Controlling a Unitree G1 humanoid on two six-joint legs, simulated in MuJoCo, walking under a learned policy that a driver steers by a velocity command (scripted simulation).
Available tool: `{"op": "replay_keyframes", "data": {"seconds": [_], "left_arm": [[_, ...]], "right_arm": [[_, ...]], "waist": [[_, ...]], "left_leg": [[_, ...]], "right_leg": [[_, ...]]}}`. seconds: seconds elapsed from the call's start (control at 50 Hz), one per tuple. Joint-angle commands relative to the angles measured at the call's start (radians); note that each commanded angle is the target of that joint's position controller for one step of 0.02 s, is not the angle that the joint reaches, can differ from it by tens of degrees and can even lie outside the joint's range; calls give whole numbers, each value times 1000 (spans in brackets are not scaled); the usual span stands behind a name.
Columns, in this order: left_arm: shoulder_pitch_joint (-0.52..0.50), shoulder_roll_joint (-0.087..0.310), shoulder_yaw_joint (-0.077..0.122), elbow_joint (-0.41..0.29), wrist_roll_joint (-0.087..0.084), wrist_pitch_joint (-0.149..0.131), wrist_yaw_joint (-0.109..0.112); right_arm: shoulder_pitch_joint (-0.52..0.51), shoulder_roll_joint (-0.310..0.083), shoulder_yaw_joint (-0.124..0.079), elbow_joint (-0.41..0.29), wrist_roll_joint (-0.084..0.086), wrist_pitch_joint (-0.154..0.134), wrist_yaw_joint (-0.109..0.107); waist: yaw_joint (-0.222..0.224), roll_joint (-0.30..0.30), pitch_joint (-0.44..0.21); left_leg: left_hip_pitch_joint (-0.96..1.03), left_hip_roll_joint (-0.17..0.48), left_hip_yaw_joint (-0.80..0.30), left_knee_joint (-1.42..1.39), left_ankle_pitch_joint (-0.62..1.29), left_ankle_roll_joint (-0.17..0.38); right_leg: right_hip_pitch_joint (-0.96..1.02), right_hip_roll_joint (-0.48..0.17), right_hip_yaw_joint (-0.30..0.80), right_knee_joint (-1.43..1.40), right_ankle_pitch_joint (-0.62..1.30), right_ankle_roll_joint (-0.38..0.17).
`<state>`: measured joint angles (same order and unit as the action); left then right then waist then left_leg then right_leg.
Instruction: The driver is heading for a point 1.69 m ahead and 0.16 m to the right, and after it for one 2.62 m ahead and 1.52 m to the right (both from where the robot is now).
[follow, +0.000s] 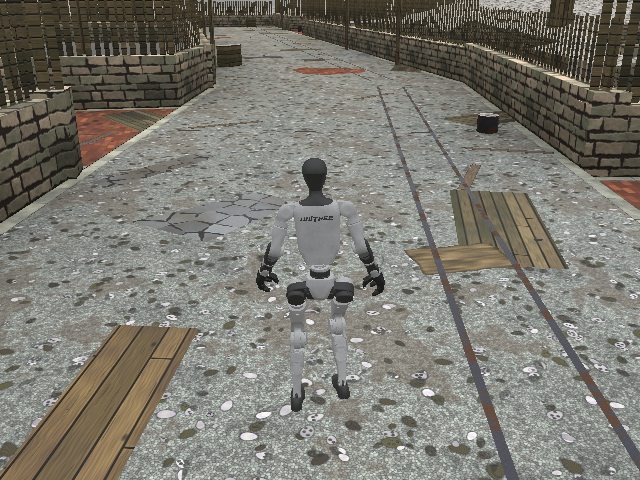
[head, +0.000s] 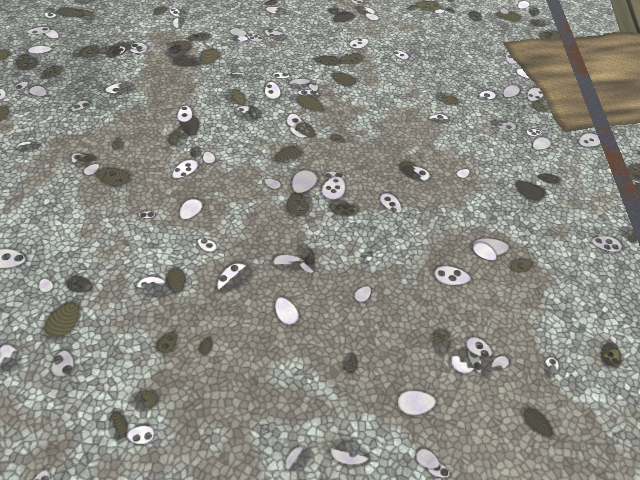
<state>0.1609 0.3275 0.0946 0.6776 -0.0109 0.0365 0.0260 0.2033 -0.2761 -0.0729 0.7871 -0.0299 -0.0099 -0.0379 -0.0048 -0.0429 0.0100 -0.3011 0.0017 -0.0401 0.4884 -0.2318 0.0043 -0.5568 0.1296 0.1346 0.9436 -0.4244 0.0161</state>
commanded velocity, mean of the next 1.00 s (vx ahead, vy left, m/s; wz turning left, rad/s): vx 0.20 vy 0.00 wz -0.34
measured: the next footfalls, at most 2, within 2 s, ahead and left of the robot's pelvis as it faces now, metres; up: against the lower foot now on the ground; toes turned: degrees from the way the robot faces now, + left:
right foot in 0.34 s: +0.01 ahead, -0.15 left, +0.00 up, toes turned -14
left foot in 0.82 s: +0.22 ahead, +0.04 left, +0.00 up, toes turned -18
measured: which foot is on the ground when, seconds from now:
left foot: down 0.00-0.34, up 0.36-0.80, down 0.82-1.00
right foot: up 0.00-0.32, down 0.34-0.82, up 0.84-1.00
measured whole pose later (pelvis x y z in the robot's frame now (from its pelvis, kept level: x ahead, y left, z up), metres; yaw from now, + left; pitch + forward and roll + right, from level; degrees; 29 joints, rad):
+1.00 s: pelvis +0.17 -0.04 +0.01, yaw -19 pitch +2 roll -1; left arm 0.29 0.31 0.06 0.70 -0.01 -0.06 -0.01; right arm 0.33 -0.26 -0.04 0.76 0.00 -0.09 0.03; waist -0.02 -0.05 -0.02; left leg -0.21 -0.03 0.02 0.41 -0.24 0.05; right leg -0.54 -0.05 0.03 1.09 -0.28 -0.02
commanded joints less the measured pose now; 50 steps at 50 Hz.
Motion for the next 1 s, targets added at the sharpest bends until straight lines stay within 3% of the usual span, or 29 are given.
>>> {"op": "replay_keyframes", "data": {"seconds": [0.02,0.08,0.14,0.18,0.26,0.3,0.32,0.34,0.36,0.38,0.4,0.44,0.48,0.54,0.6,0.72,0.76,0.8,0.82,0.84,0.86,0.88,0.9,0.94,1.0], "left_arm": [[83,94,35,-28,2,9,1],[-5,56,16,-83,-14,10,-6],[-52,40,3,-125,-11,8,-18],[-57,34,-2,-140,-9,8,-28],[-34,58,10,-150,-12,19,-43],[25,52,18,-134,-11,21,-50],[69,71,29,-117,-9,21,-43],[113,158,56,-119,-10,17,-29],[108,253,64,-152,5,10,-19],[143,207,53,-148,37,-14,-32],[125,174,41,-130,33,-31,-34],[77,99,16,-114,-7,-41,-25],[54,88,3,-114,4,-48,-18],[75,91,1,-96,16,-73,-11],[103,120,9,-73,9,-88,-14],[154,140,12,-33,-8,-90,-34],[154,135,9,-26,-10,-86,-38],[151,107,-2,-20,-8,-81,-40],[138,70,-16,-24,0,-83,-38],[137,0,-38,-57,8,-95,-38],[131,19,-35,-90,-2,-114,-27],[113,98,-13,-83,-17,-124,-28],[88,105,-10,-81,-22,-126,-32],[63,77,-13,-75,-3,-124,-36],[74,40,-18,-65,2,-112,-41]], "right_arm": [[-114,-112,-17,-111,20,-14,-12],[-41,-129,-21,-102,13,1,-21],[2,-168,-37,-99,15,11,-23],[-11,-194,-47,-107,20,14,-16],[-25,-212,-58,-108,40,12,3],[-49,-207,-58,-105,61,10,6],[-8,-176,-51,-86,61,5,10],[22,-126,-38,-89,29,2,16],[-4,-71,-14,-142,-24,-2,21],[-89,-130,-29,-162,4,-7,14],[-107,-159,-38,-157,34,-5,13],[-92,-164,-46,-130,33,-1,15],[-72,-149,-42,-125,30,-11,28],[-88,-124,-31,-116,34,-44,40],[-121,-99,-17,-118,36,-62,49],[-157,-107,-7,-140,52,-82,70],[-130,-109,-5,-138,55,-91,75],[-31,-118,-12,-105,49,-95,71],[70,-147,-24,-84,47,-98,62],[180,-242,-45,-75,33,-102,53],[277,-290,-62,-50,30,-97,62],[246,-215,-37,-57,39,-99,65],[197,-176,-23,-69,38,-96,64],[122,-135,-6,-86,26,-91,63],[100,-132,0,-86,27,-95,58]], "waist": [[40,155,-51],[-14,192,-37],[-47,219,-70],[-49,231,-79],[-39,248,-79],[6,231,-84],[17,181,-98],[13,-19,-129],[-11,-291,-130],[85,-198,-224],[67,-128,-172],[40,-80,-103],[18,-120,-55],[26,-98,-25],[47,-92,-14],[72,-74,31],[51,-67,26],[-4,-52,-5],[-52,-28,-46],[-79,166,-126],[-103,363,-169],[-97,246,-100],[-76,197,-37],[-42,138,15],[-12,151,17]], "left_leg": [[128,254,-188,-160,299,167],[202,235,-102,-166,341,190],[272,276,-81,-153,381,210],[239,292,-45,-151,399,212],[209,316,-10,-115,402,194],[179,303,32,-35,370,144],[113,271,80,50,296,87],[-89,189,175,279,48,-7],[-384,54,167,558,-472,-88],[-406,33,18,706,-473,-88],[-429,58,-3,737,-379,-69],[-452,93,-8,652,-204,-46],[-409,75,14,605,-67,-45],[-381,70,16,421,34,-39],[-323,62,20,250,73,-36],[-225,47,33,102,34,-2],[-147,38,48,51,38,22],[29,13,72,-2,50,41],[177,53,18,-10,36,66],[392,241,-246,-82,-48,157],[512,381,-619,-227,-271,283],[482,382,-630,-251,-395,279],[424,349,-532,-253,-376,248],[308,279,-384,-286,-197,222],[218,223,-234,-334,34,217]], "right_leg": [[-119,-65,-12,301,17,50],[-153,-100,-76,199,73,81],[-104,-142,-101,48,53,92],[-10,-156,-137,-49,36,79],[125,-141,-195,-234,57,31],[245,-116,-224,-439,193,-21],[368,-99,-203,-542,303,-54],[568,-246,14,-568,608,-114],[661,-493,335,-503,1021,-285],[596,-542,367,-557,897,-400],[571,-466,283,-591,627,-350],[503,-375,228,-659,102,-254],[427,-339,223,-738,-64,-244],[438,-327,177,-771,24,-235],[438,-337,152,-771,78,-235],[389,-367,176,-748,23,-246],[375,-364,178,-714,33,-233],[320,-321,145,-627,82,-199],[246,-274,97,-504,145,-161],[53,-149,-40,-179,121,-87],[-189,-74,-76,108,-134,-39],[-290,-126,-15,233,-119,-46],[-323,-167,-28,261,-28,-58],[-290,-220,-47,198,115,-55],[-212,-236,-79,127,228,-25]]}}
